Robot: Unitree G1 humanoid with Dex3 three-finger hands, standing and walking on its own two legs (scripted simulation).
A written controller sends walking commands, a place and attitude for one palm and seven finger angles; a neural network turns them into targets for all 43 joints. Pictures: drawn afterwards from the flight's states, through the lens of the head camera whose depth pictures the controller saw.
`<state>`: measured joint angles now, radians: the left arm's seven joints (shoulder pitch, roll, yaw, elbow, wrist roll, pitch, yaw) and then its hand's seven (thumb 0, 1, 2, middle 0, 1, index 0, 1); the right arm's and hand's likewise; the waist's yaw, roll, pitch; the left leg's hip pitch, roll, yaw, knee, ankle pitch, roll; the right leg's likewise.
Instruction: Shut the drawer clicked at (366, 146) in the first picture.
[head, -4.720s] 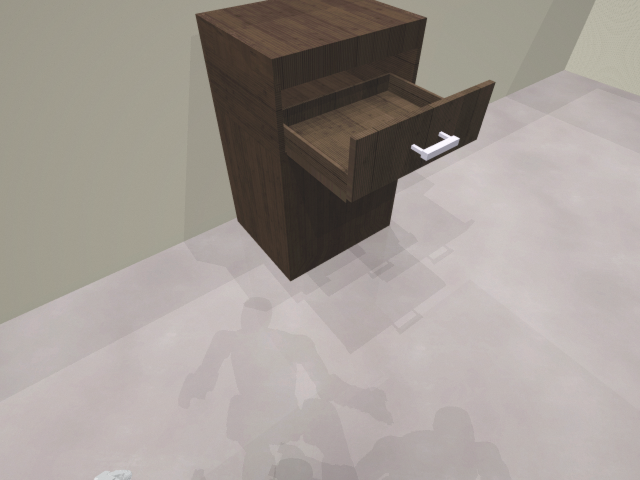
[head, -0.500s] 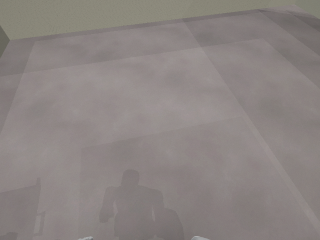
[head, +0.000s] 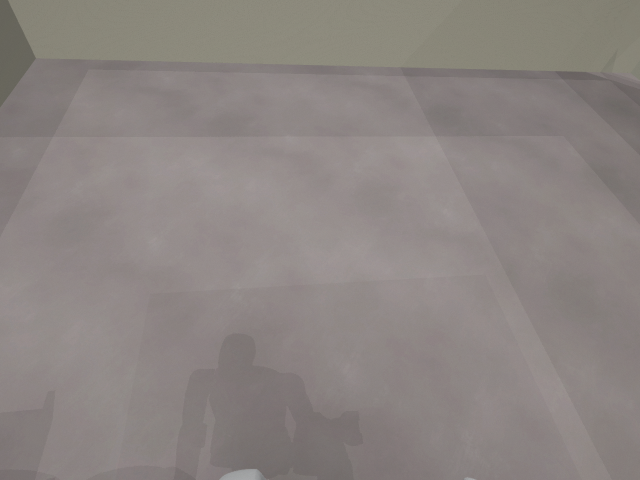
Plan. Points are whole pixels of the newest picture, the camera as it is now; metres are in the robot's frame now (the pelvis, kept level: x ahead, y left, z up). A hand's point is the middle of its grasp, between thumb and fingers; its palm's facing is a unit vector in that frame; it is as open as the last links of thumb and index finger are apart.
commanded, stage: walk to a spot facing it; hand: left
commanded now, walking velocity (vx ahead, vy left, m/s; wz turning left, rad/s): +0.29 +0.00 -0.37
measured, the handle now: out of the picture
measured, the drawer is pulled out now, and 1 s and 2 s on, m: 0.30 0.30 0.30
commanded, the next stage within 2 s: turn to face it in 0.12 s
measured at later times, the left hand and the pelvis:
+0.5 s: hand (262, 378) +0.28 +0.11 -0.15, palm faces -0.04 -0.98 -0.17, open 7.4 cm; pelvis +0.16 -0.04 +0.00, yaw +0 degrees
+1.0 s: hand (159, 447) +0.18 +0.24 -0.17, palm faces +0.32 -0.92 -0.21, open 7.4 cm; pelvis +0.17 +0.02 +0.01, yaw +15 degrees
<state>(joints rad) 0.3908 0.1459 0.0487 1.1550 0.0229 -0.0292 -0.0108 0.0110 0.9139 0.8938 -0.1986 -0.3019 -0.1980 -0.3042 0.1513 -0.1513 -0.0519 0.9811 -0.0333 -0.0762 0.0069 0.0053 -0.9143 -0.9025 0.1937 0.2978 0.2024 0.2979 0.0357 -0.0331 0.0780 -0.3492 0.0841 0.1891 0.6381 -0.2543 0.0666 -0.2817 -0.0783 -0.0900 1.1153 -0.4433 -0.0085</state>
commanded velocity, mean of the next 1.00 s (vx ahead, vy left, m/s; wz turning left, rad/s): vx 0.04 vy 0.00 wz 0.38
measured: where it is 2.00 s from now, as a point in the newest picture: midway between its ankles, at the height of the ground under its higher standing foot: outside the picture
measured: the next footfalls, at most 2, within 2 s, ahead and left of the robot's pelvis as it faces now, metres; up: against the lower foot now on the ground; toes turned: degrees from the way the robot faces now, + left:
right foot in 0.40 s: +0.26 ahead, -0.16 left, +0.00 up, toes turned -13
left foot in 0.78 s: +0.22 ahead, +0.09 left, +0.00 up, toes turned +19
